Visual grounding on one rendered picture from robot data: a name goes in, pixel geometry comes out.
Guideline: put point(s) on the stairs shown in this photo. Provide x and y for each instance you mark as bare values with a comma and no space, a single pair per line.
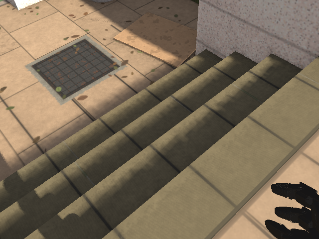
88,184

